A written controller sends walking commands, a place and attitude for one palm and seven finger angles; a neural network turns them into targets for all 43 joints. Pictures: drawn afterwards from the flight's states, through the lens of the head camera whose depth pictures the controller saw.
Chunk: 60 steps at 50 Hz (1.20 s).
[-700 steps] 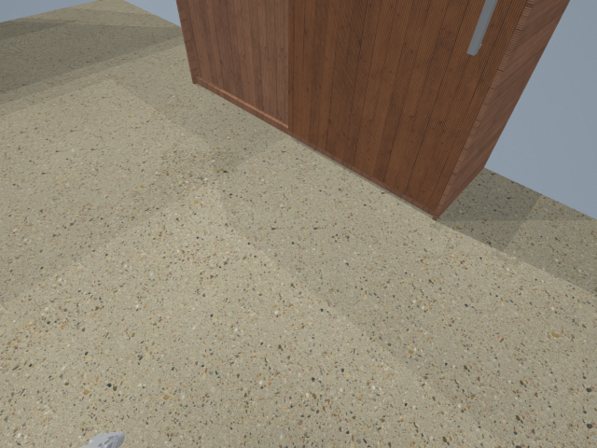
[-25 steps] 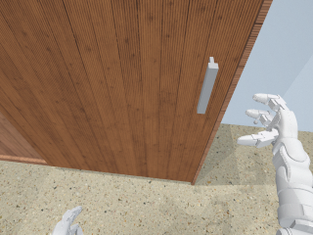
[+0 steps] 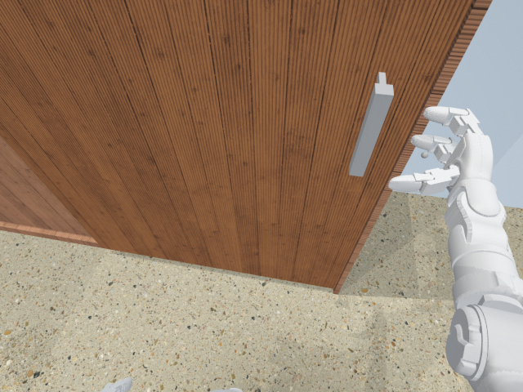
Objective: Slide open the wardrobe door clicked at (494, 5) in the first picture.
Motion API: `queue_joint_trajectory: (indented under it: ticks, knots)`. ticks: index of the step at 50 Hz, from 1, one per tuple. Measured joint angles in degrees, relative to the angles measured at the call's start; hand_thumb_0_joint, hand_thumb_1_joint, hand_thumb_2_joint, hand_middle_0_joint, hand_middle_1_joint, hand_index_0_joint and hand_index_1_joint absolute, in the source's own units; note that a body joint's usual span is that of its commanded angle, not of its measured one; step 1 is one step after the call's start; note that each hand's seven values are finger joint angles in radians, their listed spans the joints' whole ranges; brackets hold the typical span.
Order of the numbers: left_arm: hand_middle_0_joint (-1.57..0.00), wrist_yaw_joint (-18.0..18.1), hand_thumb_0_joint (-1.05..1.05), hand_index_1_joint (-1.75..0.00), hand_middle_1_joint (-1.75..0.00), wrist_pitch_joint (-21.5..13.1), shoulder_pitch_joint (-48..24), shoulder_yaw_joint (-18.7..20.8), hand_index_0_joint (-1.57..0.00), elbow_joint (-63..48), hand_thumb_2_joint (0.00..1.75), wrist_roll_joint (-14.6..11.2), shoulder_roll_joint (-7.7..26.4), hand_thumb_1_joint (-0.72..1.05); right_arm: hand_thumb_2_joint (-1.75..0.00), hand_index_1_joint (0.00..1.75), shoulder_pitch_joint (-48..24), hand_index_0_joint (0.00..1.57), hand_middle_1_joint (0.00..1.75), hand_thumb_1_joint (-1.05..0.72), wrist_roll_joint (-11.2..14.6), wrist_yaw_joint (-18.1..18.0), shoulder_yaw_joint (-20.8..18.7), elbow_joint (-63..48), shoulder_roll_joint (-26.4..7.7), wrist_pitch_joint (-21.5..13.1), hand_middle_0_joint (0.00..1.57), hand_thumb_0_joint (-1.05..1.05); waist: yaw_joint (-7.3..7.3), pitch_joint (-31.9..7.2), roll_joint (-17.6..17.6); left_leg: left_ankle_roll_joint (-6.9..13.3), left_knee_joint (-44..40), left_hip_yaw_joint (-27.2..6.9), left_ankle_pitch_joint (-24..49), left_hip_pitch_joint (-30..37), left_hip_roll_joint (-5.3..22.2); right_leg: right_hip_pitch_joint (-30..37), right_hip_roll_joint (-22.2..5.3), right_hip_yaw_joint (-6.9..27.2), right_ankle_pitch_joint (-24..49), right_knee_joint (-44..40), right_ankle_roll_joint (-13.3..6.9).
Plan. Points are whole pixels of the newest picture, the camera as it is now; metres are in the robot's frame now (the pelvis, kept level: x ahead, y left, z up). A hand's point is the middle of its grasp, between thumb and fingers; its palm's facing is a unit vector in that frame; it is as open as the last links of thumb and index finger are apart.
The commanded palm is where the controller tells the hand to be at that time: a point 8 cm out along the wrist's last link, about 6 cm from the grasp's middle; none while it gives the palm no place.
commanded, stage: move the hooked fingers beside the handle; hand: right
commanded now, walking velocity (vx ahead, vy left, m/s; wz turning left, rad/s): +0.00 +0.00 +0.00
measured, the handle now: (368, 127) +0.53 -0.10 +0.11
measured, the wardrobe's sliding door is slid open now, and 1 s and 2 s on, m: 0.00 0.00 0.00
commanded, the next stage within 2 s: feel for the door with the fingertips in 0.90 s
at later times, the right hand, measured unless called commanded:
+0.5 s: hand (404, 152) +0.48 -0.15 +0.11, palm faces +0.11 +0.99 +0.00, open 13.9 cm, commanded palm +0.45 -0.20 +0.11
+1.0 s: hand (408, 152) +0.48 -0.16 +0.11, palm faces +0.12 +0.99 -0.02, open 14.0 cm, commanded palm +0.44 -0.20 +0.11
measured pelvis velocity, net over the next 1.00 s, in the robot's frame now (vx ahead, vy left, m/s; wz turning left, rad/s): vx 0.00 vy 0.00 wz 0.01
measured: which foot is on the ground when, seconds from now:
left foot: down 0.00-1.00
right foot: down 0.00-1.00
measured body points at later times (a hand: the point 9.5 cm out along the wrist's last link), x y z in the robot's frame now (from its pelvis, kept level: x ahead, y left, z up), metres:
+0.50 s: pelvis +0.00 -0.01 +0.00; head +0.05 -0.02 +0.44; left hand +0.04 +0.25 -0.12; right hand +0.47 -0.21 +0.11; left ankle +0.01 +0.07 -0.71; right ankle +0.00 -0.10 -0.71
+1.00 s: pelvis +0.00 +0.00 +0.00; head +0.05 +0.00 +0.44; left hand +0.04 +0.27 -0.12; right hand +0.46 -0.21 +0.12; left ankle +0.01 +0.07 -0.71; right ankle +0.00 -0.09 -0.71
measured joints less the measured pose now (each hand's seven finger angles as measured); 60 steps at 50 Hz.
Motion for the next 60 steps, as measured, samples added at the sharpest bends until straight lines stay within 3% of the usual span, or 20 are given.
queue_joint_trajectory:
  ticks: [7, 13, 19, 27, 33, 37, 41, 51, 60]
  knots:
    - [-0.21, -0.9, 0.01, -0.3, -0.3, 0.1, 2.0, 0.3, -0.2, 0.6, 0.9, 0.9, 0.0, 0.91, -0.3, 1.23, -5.0, 0.33, 1.2, 0.5, -0.8, -1.9, 0.3, 6.0, 0.7, -1.3, 0.3, -0.01, 0.91, -0.4, -0.4, -0.5, 0.9, 0.2, -0.4, -2.2, 0.5, -2.5, 0.4, 0.2, -0.4, 1.3, -0.6]
    - [-0.21, -2.1, 0.01, -0.3, -0.3, 0.6, 3.4, 0.8, -0.2, 0.8, 0.9, 1.8, 0.0, 0.91, -0.3, 1.24, -2.7, 0.33, 1.21, 0.5, -1.7, -3.6, 0.9, 4.2, 2.1, -3.7, 0.32, -0.01, 0.77, -1.6, -0.9, -1.0, 1.5, -0.4, -0.7, -2.9, 0.5, -3.0, 0.5, -0.4, -1.0, 1.8, -0.9]
    - [-0.21, -2.3, 0.01, -0.3, -0.3, 1.3, 3.2, 0.6, -0.2, 0.4, 0.9, 1.5, -0.4, 0.91, -0.3, 1.21, -2.4, 0.32, 1.2, 0.5, -1.9, -4.4, 2.3, 4.2, 4.1, -3.0, 0.31, -0.01, 0.98, -1.9, -0.9, -1.1, 1.2, -0.4, -0.7, -1.7, 0.5, -1.9, 0.5, -0.4, -1.1, 1.8, -1.0]
    - [-0.21, -2.1, 0.01, -0.3, -0.3, 1.6, 1.2, -0.2, -0.2, -1.5, 0.9, 2.1, -0.5, 0.91, -0.3, 1.2, -4.3, 0.31, 1.2, 0.5, -3.7, -6.5, -0.3, 7.3, 3.0, -3.9, 0.3, -0.01, 1.66, -1.1, -0.5, -0.9, 2.0, -0.6, -0.4, -2.9, 0.4, -2.8, 0.4, -0.7, -0.7, 2.1, -1.0]
    - [-0.21, -2.1, 0.01, -0.3, -0.3, 1.4, 1.4, 0.2, -0.2, -1.4, 0.9, 2.0, -0.1, 0.91, -0.3, 1.2, -4.7, 0.3, 1.2, 0.5, -3.1, -5.3, 1.0, 6.6, 1.8, -5.5, 0.3, -0.01, 1.1, -0.9, -0.6, -0.6, 2.5, -0.1, -0.5, -3.8, 0.4, -3.9, 0.3, -0.2, -0.6, 2.7, -0.7]
    - [-0.21, -1.9, 0.01, -0.3, -0.3, 1.9, 1.8, 0.3, -0.2, -0.7, 0.9, 1.5, 0.2, 0.91, -0.3, 1.2, -5.0, 0.3, 1.2, 0.5, -1.9, -4.1, 2.2, 7.3, 2.2, -4.4, 0.3, -0.01, 0.79, -1.3, -0.6, -0.4, 2.2, 0.2, -0.5, -3.3, 0.3, -3.5, 0.2, 0.1, -0.6, 2.5, -0.5]
    - [-0.21, -1.8, 0.01, -0.3, -0.3, 2.1, 1.8, 0.2, -0.2, -0.8, 0.9, 1.4, 0.3, 0.91, -0.3, 1.2, -4.9, 0.3, 1.2, 0.5, -1.9, -3.9, 1.3, 7.9, 2.7, -3.2, 0.3, -0.01, 1.05, -1.5, -0.4, -0.2, 1.8, 0.3, -0.5, -3.0, 0.2, -3.2, 0.1, 0.3, -0.5, 2.2, -0.3]
    - [-0.2, -1.7, 0.01, -0.3, -0.3, 2.3, 1.3, 0.2, -0.2, -1.6, 0.9, 1.3, 0.3, 0.91, -0.3, 1.2, -2.5, 0.3, 1.2, 0.5, -2.8, -4.1, -0.9, 5.7, 1.1, -4.8, 0.3, -0.01, 1.25, -1.2, -0.5, 0.2, 1.9, -0.3, -0.5, -2.7, -0.3, -2.6, -0.4, -0.3, -0.7, 1.9, 0.0]
    - [-0.21, -1.4, 0.01, -0.3, -0.3, 1.9, 1.1, 0.2, -0.2, -0.8, 0.9, 0.7, 0.2, 0.91, -0.3, 1.2, -3.6, 0.3, 1.2, 0.5, -0.5, -2.6, 1.7, 5.9, 2.0, -3.0, 0.3, -0.01, 0.49, -0.8, -0.6, 0.2, 1.0, 0.6, -0.3, -2.0, -0.2, -2.4, -0.2, 0.6, -0.5, 1.6, 0.1]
